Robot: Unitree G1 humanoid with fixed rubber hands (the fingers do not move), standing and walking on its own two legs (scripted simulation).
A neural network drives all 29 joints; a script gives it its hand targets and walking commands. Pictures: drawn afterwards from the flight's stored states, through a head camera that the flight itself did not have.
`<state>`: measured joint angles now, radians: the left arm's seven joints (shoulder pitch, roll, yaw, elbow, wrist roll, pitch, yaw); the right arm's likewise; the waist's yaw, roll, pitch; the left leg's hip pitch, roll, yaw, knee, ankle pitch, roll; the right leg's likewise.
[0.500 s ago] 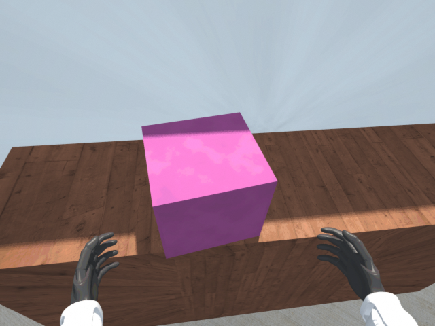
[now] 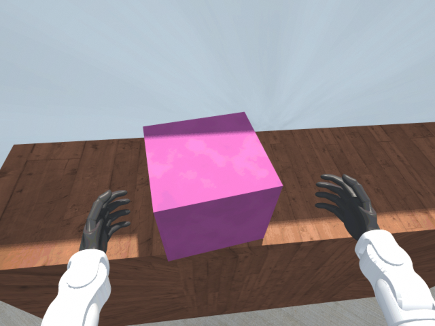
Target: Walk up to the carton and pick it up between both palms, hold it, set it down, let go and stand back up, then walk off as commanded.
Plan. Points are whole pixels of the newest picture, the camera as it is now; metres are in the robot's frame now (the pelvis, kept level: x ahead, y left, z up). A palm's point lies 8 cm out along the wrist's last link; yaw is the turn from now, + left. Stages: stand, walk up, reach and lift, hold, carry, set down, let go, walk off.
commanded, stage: reach and lift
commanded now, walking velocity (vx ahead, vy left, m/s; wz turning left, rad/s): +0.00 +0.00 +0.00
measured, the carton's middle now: (206, 185) +0.41 +0.05 +0.01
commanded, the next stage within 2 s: none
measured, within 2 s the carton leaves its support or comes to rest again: neither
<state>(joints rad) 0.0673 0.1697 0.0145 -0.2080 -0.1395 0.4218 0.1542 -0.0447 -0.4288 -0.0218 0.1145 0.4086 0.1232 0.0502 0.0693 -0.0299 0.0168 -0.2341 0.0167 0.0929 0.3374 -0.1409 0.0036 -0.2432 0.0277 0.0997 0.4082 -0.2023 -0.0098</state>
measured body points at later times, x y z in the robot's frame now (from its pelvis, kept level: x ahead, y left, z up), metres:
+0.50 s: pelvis +0.00 +0.00 +0.00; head +0.03 +0.01 +0.45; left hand +0.33 +0.23 +0.11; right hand +0.41 -0.19 +0.12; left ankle +0.02 +0.12 -0.75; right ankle +0.00 -0.12 -0.75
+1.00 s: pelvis +0.00 +0.00 +0.00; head +0.03 +0.01 +0.45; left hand +0.38 +0.25 +0.13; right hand +0.46 -0.17 +0.15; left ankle +0.02 +0.12 -0.75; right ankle +0.00 -0.12 -0.75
